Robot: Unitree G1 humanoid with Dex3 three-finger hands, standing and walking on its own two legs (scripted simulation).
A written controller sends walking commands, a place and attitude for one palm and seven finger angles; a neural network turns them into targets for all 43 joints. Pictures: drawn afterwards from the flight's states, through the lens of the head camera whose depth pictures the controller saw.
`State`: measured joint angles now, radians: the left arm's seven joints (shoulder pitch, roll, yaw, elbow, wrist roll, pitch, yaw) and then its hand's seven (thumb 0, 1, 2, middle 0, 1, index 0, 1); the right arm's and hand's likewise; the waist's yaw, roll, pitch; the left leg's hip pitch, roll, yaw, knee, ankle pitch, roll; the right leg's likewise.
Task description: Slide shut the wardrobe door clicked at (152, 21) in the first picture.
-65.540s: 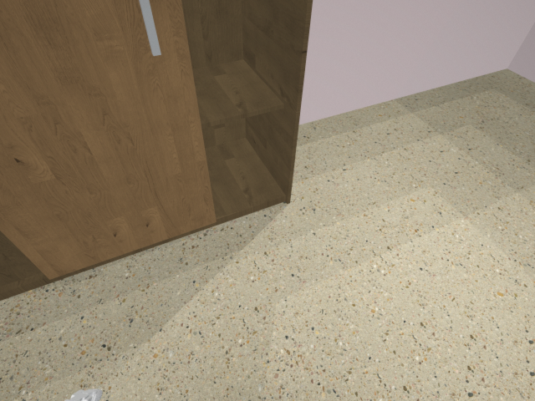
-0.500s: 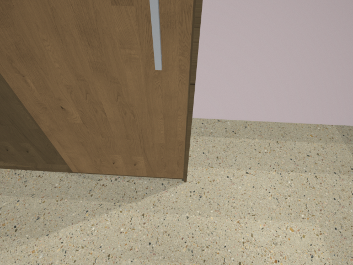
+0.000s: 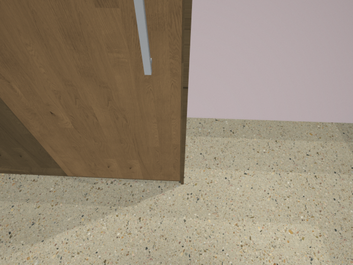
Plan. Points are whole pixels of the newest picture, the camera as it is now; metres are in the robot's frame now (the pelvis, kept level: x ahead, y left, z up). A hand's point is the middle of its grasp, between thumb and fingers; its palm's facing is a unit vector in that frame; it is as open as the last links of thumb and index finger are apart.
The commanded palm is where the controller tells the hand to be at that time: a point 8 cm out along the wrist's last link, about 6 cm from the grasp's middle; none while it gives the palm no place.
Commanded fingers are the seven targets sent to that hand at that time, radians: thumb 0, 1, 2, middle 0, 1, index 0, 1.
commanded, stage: look to check the result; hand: left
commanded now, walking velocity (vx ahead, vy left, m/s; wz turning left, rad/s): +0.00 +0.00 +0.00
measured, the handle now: (143, 18) +0.63 +0.11 +0.24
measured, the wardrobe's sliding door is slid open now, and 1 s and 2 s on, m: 0.00 0.00 0.00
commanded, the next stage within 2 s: take the last steps up to it in 0.10 s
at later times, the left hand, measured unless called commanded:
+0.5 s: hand out of the picture +0.06 +0.19 -0.18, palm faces -0.01 -0.97 -0.24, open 7.4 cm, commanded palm none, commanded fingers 0.00 0.90 0.90 -0.20 -0.30 -0.20 -0.30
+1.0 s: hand out of the picture +0.11 +0.16 -0.20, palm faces +0.06 -0.98 -0.17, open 7.4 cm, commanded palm none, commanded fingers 0.00 0.90 0.90 -0.20 -0.30 -0.20 -0.30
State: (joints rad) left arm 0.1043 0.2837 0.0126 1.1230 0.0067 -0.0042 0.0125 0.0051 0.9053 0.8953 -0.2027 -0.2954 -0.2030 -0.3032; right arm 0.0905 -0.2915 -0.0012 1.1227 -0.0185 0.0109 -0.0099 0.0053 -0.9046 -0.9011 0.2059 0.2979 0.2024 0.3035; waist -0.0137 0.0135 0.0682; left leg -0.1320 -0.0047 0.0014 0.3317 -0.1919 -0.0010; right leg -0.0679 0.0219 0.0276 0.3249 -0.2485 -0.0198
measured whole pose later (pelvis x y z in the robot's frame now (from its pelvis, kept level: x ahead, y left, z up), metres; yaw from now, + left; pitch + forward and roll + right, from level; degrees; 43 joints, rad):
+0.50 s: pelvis +0.03 -0.01 -0.01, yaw -1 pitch -1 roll +0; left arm 0.20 0.20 0.01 1.14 0.01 0.01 0.01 0.00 0.91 0.90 -0.20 -0.30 -0.20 -0.30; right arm 0.18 -0.22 0.00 1.15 -0.03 0.03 -0.01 0.00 -0.91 -0.90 0.20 0.30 0.20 0.30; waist -0.01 0.01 0.04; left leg -0.13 0.02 0.01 0.45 -0.30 -0.01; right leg -0.05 0.05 0.04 0.40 -0.33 -0.04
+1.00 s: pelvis +0.11 -0.01 -0.02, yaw +1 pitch +0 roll +0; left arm 0.26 0.13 0.05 1.11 0.02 -0.01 0.03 0.00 0.91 0.90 -0.20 -0.29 -0.20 -0.30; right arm 0.32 -0.14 -0.03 1.14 -0.02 0.01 -0.02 0.01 -0.91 -0.90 0.20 0.30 0.20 0.30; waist -0.02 -0.01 0.08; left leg -0.28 0.06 0.07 0.65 -0.27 0.00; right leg -0.15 -0.02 -0.11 0.53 -0.36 -0.01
